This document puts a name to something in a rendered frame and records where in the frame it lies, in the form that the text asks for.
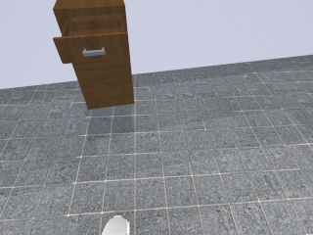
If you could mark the drawer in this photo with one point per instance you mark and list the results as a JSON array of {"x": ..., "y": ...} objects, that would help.
[{"x": 92, "y": 35}]

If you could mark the left robot thigh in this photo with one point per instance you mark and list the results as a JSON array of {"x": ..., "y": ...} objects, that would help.
[{"x": 117, "y": 226}]

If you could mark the cabinet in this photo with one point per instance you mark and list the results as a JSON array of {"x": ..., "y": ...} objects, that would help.
[{"x": 104, "y": 83}]

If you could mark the handle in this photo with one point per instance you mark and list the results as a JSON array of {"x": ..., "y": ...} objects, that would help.
[{"x": 93, "y": 52}]

